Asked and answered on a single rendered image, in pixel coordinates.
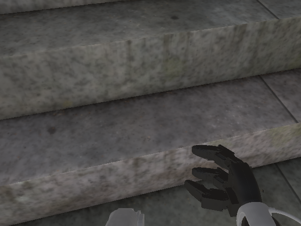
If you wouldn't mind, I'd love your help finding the right robot hand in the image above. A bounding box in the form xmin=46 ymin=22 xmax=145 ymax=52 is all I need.
xmin=184 ymin=144 xmax=264 ymax=218

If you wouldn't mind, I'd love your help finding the right robot forearm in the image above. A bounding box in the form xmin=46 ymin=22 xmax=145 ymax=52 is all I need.
xmin=236 ymin=202 xmax=281 ymax=226

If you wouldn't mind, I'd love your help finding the robot left thigh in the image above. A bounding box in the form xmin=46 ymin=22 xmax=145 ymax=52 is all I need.
xmin=105 ymin=208 xmax=145 ymax=226

